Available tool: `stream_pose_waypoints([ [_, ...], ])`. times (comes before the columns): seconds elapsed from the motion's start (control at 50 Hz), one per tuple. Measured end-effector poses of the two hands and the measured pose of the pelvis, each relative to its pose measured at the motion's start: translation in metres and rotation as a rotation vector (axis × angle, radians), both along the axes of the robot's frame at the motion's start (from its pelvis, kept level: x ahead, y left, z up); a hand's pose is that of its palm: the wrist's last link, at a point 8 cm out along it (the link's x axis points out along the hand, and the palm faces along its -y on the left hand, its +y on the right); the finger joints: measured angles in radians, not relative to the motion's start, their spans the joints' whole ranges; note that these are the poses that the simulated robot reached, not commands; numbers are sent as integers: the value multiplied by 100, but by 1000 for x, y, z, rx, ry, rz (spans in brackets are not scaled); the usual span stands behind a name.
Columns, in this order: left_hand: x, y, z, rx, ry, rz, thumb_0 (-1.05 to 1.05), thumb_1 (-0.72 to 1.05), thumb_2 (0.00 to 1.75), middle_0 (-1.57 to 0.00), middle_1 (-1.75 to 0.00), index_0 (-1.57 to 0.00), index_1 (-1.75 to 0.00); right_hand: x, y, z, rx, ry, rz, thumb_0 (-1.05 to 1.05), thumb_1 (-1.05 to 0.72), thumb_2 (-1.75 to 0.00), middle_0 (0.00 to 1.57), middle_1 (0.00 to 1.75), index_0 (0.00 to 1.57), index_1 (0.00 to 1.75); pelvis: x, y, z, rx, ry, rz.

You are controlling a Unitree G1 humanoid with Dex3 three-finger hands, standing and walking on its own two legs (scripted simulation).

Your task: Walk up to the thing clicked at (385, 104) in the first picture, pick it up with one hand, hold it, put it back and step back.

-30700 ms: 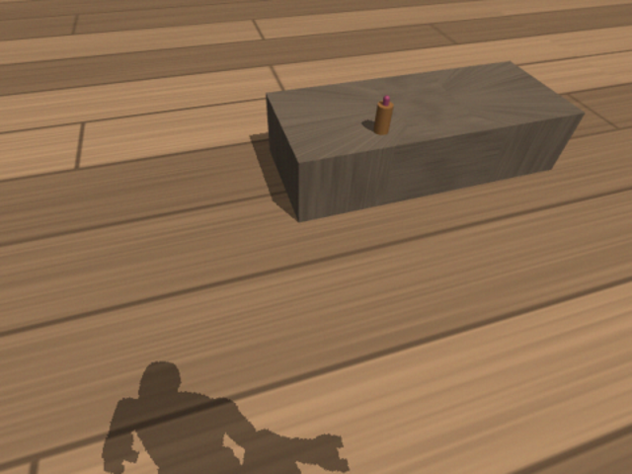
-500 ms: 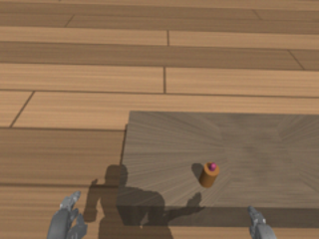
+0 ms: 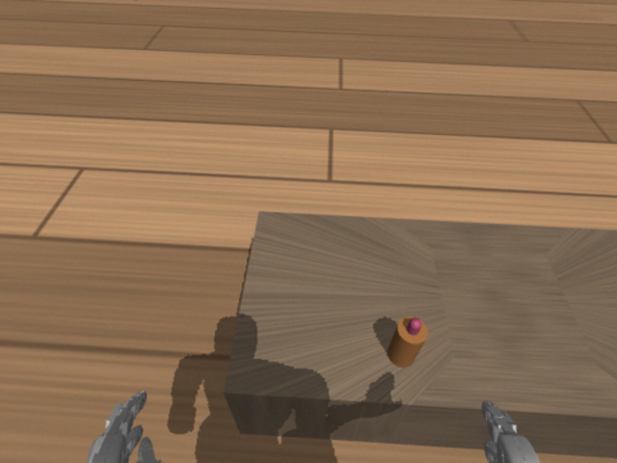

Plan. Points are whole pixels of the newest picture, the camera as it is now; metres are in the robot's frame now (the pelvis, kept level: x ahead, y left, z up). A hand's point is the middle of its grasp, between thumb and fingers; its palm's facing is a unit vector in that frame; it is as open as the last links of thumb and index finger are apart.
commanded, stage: home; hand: right
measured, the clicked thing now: (408, 338) +0.46 -0.21 -0.31
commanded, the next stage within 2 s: stand in 1.98 s
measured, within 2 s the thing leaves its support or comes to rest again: neither
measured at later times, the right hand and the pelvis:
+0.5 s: hand out of the picture +0.16 -0.19 -0.05, palm faces +0.05 +0.98 -0.20, open 17.7 cm; pelvis +0.00 -0.01 +0.00, yaw +0 degrees
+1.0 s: hand out of the picture +0.17 -0.18 -0.05, palm faces +0.06 +0.98 -0.20, open 17.6 cm; pelvis +0.01 +0.00 +0.00, yaw -1 degrees
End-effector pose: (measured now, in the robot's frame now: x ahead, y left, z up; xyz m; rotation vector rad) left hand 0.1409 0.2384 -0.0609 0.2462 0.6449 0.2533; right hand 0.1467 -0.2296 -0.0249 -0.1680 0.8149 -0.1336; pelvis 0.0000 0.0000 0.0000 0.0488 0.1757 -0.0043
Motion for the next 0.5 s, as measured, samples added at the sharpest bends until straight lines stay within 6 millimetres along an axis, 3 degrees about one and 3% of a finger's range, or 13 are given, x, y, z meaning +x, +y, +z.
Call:
stream_pose_waypoints([
  [0.26, 12, -15, 10, 15, -58, -28, 1, 90, 90, -21, -30, -20, -30, -3, -11, -3, 6, 11, 2, -1, 58, -3, 5, 4, 5, 4, -1, -10, -1, 10, 2, -1],
  [0.5, 12, -16, 5, 0, -46, -39, 1, 89, 90, -21, -30, -20, -30, -3, -10, 0, -3, 18, 2, -1, 59, -2, 5, 4, 5, 4, 0, -6, -2, 8, 13, -5],
])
